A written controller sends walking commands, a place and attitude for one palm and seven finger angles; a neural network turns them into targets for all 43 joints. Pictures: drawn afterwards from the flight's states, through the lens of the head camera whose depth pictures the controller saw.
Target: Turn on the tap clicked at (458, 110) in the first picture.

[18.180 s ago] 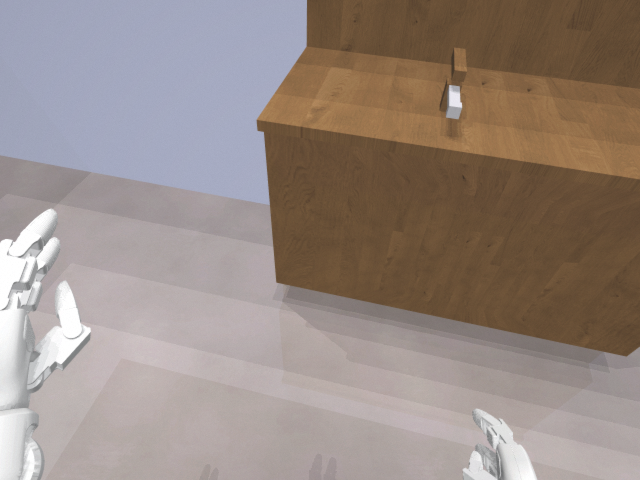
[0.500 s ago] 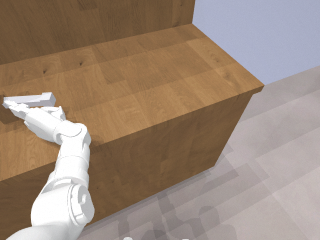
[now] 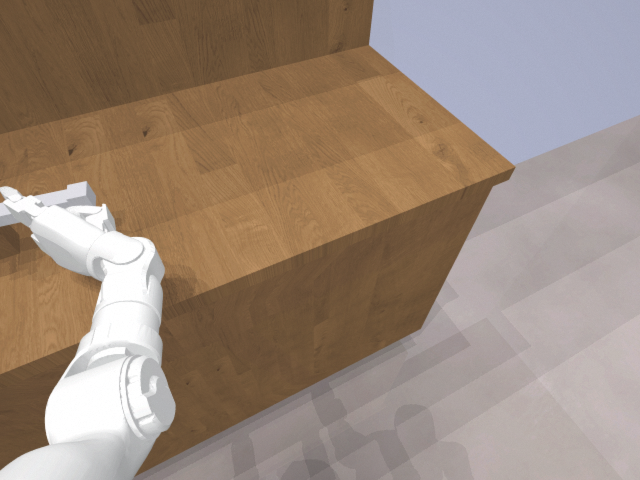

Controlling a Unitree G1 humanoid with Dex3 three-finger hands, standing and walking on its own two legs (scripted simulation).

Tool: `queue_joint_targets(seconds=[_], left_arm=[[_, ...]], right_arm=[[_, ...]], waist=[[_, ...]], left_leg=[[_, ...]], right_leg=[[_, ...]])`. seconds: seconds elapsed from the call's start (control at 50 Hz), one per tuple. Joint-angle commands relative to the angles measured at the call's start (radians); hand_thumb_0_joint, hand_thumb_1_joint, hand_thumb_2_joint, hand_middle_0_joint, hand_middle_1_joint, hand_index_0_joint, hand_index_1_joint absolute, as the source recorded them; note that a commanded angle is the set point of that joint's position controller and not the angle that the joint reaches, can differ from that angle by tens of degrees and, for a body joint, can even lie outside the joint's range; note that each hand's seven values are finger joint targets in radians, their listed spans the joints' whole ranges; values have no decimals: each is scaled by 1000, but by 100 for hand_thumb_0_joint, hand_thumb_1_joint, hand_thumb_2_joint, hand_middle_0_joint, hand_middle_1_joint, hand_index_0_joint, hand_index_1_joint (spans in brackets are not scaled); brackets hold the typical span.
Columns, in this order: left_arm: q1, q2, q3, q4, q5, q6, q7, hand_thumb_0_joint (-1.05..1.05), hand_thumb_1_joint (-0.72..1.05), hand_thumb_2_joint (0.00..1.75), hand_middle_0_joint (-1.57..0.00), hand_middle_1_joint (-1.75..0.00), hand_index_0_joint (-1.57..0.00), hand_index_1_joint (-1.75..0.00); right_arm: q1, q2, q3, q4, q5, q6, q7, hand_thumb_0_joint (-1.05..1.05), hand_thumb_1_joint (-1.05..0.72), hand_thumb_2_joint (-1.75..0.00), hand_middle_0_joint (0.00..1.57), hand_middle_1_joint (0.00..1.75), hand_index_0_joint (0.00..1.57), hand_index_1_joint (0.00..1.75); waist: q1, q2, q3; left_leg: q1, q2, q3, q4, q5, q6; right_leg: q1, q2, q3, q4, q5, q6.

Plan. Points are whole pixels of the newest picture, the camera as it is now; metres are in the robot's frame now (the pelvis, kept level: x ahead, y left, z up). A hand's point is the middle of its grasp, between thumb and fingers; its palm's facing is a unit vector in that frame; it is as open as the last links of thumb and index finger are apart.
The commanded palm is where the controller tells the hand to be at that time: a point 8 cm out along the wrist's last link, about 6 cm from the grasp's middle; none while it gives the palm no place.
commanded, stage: lift the hand up off the lever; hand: left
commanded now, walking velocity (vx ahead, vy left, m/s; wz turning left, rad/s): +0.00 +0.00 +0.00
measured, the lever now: (81, 197) +0.48 +0.30 +0.09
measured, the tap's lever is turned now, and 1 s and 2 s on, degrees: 82 82 82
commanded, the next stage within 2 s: none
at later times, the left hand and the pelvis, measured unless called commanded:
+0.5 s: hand (90, 209) +0.44 +0.27 +0.11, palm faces +0.86 -0.50 -0.08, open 7.8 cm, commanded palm +0.38 +0.28 +0.12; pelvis +0.03 +0.02 +0.01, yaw +0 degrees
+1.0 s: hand (77, 202) +0.42 +0.26 +0.14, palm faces +0.87 -0.49 -0.08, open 7.8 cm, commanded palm +0.37 +0.27 +0.14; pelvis +0.02 +0.01 +0.02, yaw +1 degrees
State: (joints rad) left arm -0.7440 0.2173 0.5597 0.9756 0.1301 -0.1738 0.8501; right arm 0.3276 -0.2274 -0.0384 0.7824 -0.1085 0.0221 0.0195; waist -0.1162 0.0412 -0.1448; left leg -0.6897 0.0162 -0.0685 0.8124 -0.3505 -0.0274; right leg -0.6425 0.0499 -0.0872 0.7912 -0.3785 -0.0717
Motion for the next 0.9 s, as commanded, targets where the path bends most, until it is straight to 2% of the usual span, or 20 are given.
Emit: queue_joint_targets(seconds=[0.0,0.06,0.1,0.16,0.2,0.26,0.3,0.36,0.4,0.46,0.5,0.58,0.6,0.66,0.7,0.74,0.78,0.8,0.82,0.88], left_arm=[[-386,253,-24,-271,35,-47,9,0,90,90,-15,-15,-15,-15],[-355,217,-47,-346,32,-41,8,0,90,90,-15,-15,-15,-15],[-337,193,-62,-345,30,-26,3,0,90,90,-15,-15,-15,-15],[-325,172,-79,-333,18,-3,-10,0,90,90,-15,-15,-15,-15],[-346,143,-103,-382,11,2,-17,0,90,90,-15,-15,-15,-15],[-322,88,-142,-426,1,15,-21,0,90,90,-15,-15,-15,-15],[-291,92,-132,-442,3,25,-17,0,90,90,-15,-15,-15,-15],[-289,85,-134,-478,-1,42,-13,0,90,90,-15,-15,-15,-15],[-262,89,-127,-523,-1,54,-11,0,90,90,-15,-15,-15,-15],[-295,37,-180,-531,1,79,-14,0,90,90,-15,-15,-15,-15],[-266,63,-155,-561,4,91,-12,0,90,90,-15,-15,-15,-15],[-265,30,-186,-608,3,115,-8,0,90,90,-15,-15,-15,-15],[-246,56,-159,-609,7,123,-6,0,90,90,-15,-15,-15,-15],[-265,17,-204,-649,7,139,-10,0,90,90,-15,-15,-15,-15],[-259,40,-182,-676,11,146,-3,0,90,90,-15,-15,-15,-15],[-263,26,-202,-703,11,154,-3,0,90,90,-15,-15,-15,-15],[-248,24,-203,-702,10,163,-2,0,90,90,-15,-15,-15,-15],[-248,59,-173,-704,15,166,1,0,90,90,-15,-15,-15,-15],[-258,29,-202,-695,15,172,0,0,90,90,-15,-15,-15,-15],[-299,30,-211,-700,19,179,2,0,90,90,-15,-15,-15,-15]], right_arm=[[8,-130,-41,-102,7,-31,2,0,-90,-90,20,30,20,30],[7,-123,-44,-111,9,-27,6,0,-90,-90,20,30,20,30],[-6,-126,-45,-108,9,-27,6,0,-90,-90,20,30,20,30],[-15,-126,-44,-110,14,-23,2,0,-90,-90,20,30,20,30],[-27,-125,-46,-113,15,-25,0,0,-90,-90,20,30,20,30],[-30,-119,-46,-115,16,-29,4,0,-90,-90,20,30,20,30],[-34,-122,-46,-114,14,-29,5,0,-90,-90,20,30,20,30],[-47,-118,-47,-117,17,-25,6,0,-90,-90,20,30,20,30],[-62,-117,-48,-124,16,-24,3,0,-90,-90,20,30,20,30],[-78,-110,-44,-119,17,-24,2,0,-90,-90,20,30,20,30],[-89,-111,-45,-123,20,-24,0,0,-90,-90,20,30,20,30],[-104,-102,-43,-127,20,-28,0,0,-90,-90,20,30,20,30],[-102,-104,-44,-124,20,-27,-3,0,-90,-90,20,30,20,30],[-120,-97,-40,-127,23,-31,-2,0,-90,-90,20,30,20,30],[-127,-99,-42,-124,22,-38,-5,0,-90,-90,20,30,20,30],[-136,-93,-39,-126,24,-42,-7,0,-90,-90,20,30,20,30],[-145,-91,-39,-125,25,-49,-8,0,-90,-90,20,30,20,30],[-147,-96,-37,-120,25,-50,-12,0,-90,-90,20,30,20,30],[-153,-92,-35,-119,25,-52,-13,0,-90,-90,20,30,20,30],[-164,-91,-33,-113,23,-63,-18,0,-90,-90,20,30,20,30]], waist=[[31,-13,-327],[41,5,-349],[37,7,-307],[28,-40,-257],[34,9,-275],[37,12,-307],[53,16,-309],[53,-6,-308],[71,4,-324],[54,1,-294],[74,17,-302],[75,7,-333],[88,-1,-331],[78,19,-320],[92,18,-332],[88,35,-338],[89,12,-321],[99,10,-319],[89,15,-304],[82,15,-295]], left_leg=[[124,-35,48,-79,166,72],[170,-33,55,-84,227,68],[179,-32,51,-91,231,67],[170,-33,53,-107,204,68],[219,-32,52,-114,233,65],[270,-31,47,-113,306,59],[285,-29,38,-115,351,53],[290,-28,41,-114,370,51],[308,-28,42,-116,405,47],[320,-24,36,-122,415,40],[332,-22,33,-126,437,35],[352,-23,38,-121,474,33],[350,-21,32,-126,494,27],[363,-20,37,-128,487,28],[371,-21,33,-132,489,25],[377,-21,40,-133,490,24],[363,-21,39,-138,466,25],[358,-21,33,-146,463,22],[355,-23,37,-148,447,25],[350,-26,39,-153,395,30]], right_leg=[[268,-41,71,-144,297,70],[291,-37,61,-136,356,66],[272,-35,53,-142,344,61],[269,-37,52,-161,317,66],[264,-34,48,-162,324,57],[271,-29,34,-151,368,53],[277,-26,28,-145,385,48],[294,-30,27,-146,409,50],[312,-29,27,-145,430,47],[291,-31,20,-147,412,46],[303,-28,20,-149,414,40],[328,-32,21,-147,453,44],[338,-30,17,-146,457,41],[333,-33,20,-153,453,42],[341,-30,19,-156,445,39],[349,-34,21,-158,453,40],[355,-33,20,-162,444,41],[359,-32,19,-163,436,38],[349,-35,20,-165,428,40],[344,-36,23,-176,396,41]])
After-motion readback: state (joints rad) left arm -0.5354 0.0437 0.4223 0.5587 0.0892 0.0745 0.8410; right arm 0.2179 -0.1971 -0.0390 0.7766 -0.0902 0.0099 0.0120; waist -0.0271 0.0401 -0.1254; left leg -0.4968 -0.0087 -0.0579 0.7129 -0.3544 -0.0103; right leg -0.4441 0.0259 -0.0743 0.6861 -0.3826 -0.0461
